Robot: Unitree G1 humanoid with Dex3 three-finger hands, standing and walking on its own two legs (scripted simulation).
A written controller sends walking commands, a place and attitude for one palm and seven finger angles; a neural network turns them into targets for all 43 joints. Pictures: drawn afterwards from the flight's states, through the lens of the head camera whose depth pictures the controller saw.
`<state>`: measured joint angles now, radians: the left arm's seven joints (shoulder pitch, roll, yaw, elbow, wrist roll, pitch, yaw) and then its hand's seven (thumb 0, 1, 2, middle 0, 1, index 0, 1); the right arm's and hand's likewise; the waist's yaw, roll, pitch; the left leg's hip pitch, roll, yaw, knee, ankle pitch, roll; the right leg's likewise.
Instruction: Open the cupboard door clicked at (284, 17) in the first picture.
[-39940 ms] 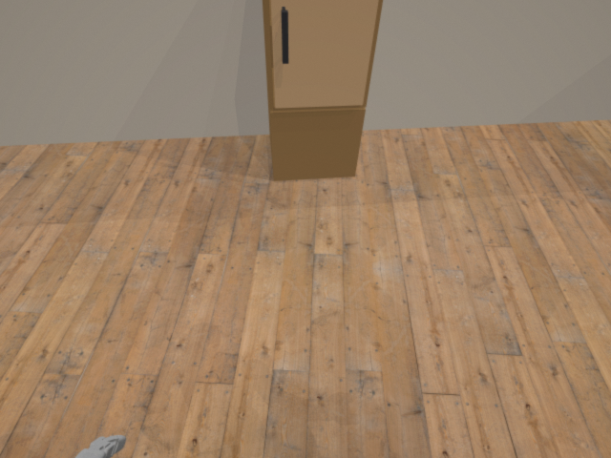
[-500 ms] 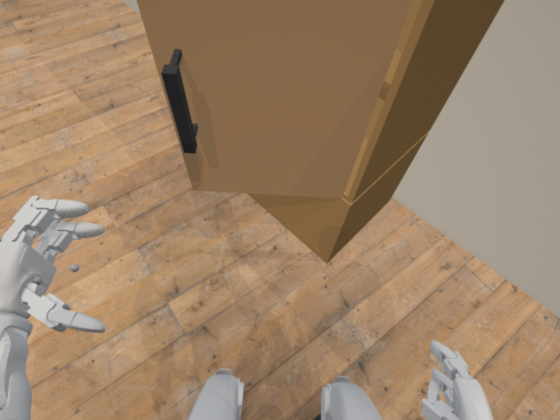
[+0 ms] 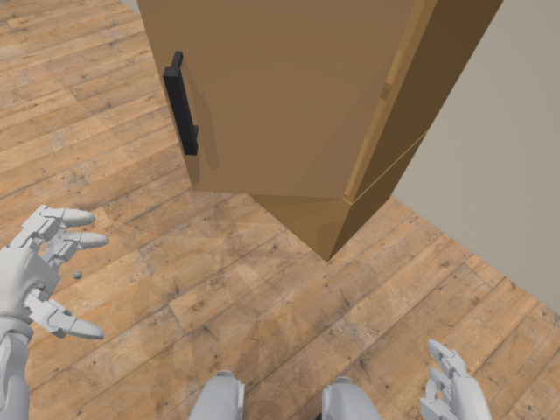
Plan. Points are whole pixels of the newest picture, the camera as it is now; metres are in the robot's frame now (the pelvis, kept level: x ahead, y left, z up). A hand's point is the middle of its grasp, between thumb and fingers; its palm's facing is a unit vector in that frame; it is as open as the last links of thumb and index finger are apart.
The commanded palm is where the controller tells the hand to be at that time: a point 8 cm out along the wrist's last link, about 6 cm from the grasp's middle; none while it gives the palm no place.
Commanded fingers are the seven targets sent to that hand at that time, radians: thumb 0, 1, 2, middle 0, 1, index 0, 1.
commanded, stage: move the hooked fingers beside the handle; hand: left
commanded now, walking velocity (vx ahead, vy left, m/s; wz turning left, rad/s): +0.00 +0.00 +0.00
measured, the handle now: (185, 107) +0.59 +0.20 +0.05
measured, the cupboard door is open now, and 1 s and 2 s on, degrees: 43 43 43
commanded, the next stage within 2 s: none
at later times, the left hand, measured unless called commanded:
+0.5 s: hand (99, 223) +0.35 +0.27 +0.05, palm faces +0.02 -1.00 -0.03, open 14.0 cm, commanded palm +0.33 +0.31 +0.05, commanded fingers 0.00 -0.50 0.30 -0.30 -1.20 -0.30 -1.20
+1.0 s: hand (127, 182) +0.43 +0.25 +0.05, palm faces +0.02 -1.00 -0.01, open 14.0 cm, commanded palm +0.40 +0.30 +0.04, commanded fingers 0.00 -0.50 0.30 -0.30 -1.20 -0.30 -1.20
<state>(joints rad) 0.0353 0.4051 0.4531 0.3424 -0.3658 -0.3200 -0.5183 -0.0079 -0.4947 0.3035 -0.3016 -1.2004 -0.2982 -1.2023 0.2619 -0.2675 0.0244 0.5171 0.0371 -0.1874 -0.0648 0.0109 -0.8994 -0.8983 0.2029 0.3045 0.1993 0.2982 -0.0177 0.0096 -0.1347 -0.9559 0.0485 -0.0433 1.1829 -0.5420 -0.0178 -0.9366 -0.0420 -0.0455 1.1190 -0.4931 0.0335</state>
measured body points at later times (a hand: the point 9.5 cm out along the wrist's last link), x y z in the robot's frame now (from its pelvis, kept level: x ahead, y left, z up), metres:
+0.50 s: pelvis +0.00 +0.00 +0.00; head +0.10 +0.02 +0.43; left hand +0.35 +0.32 +0.05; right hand +0.14 -0.26 -0.09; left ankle +0.01 +0.13 -0.65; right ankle +0.02 -0.15 -0.65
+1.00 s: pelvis +0.00 +0.00 -0.01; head +0.12 +0.02 +0.42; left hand +0.42 +0.31 +0.05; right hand +0.08 -0.28 -0.11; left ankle +0.01 +0.13 -0.65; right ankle +0.02 -0.15 -0.65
